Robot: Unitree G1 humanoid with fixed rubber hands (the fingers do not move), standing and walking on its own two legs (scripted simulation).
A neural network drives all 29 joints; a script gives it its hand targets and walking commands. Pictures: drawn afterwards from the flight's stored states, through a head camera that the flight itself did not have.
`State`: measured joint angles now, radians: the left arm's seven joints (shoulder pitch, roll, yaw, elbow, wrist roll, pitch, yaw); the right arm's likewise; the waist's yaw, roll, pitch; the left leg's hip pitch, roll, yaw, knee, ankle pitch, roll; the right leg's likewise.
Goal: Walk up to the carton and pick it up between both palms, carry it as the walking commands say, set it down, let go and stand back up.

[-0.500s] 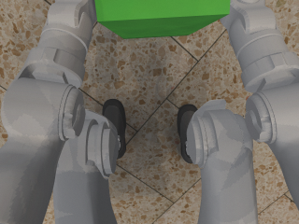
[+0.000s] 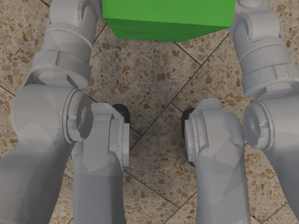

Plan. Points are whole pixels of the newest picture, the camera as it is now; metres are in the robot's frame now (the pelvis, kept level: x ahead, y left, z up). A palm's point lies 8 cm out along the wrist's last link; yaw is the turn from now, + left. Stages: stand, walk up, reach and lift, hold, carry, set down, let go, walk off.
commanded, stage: reach and lift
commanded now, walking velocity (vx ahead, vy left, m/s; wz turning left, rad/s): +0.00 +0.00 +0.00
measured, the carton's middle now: out of the picture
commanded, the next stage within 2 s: none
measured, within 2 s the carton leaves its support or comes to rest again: neither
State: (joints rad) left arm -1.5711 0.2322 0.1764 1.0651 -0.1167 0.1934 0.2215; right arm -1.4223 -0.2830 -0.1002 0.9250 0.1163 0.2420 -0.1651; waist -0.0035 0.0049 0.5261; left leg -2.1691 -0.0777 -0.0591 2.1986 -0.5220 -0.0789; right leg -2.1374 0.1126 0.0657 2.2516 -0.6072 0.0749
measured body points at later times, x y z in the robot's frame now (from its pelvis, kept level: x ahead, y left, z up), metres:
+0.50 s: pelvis -0.02 +0.00 +0.04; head +0.35 +0.01 +0.29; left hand +0.56 +0.14 -0.10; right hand +0.55 -0.14 -0.11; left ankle +0.14 +0.13 -0.33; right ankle +0.12 -0.13 -0.33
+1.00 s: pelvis -0.02 +0.00 +0.07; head +0.33 +0.00 +0.34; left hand +0.54 +0.14 -0.04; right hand +0.53 -0.14 -0.05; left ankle +0.14 +0.13 -0.33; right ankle +0.12 -0.13 -0.33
